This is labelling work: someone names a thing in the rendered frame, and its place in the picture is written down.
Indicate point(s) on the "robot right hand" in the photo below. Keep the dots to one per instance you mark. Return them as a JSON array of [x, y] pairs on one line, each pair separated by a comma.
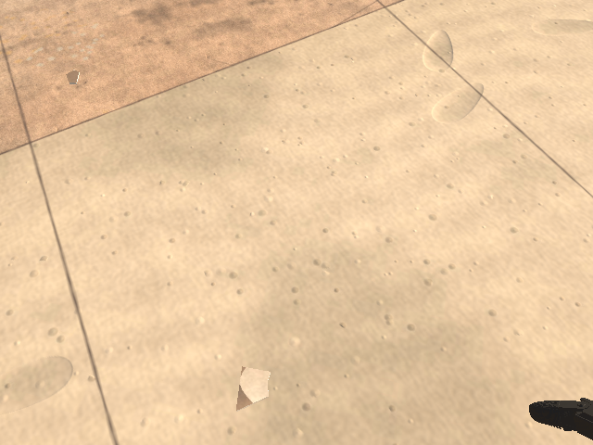
[[570, 415]]

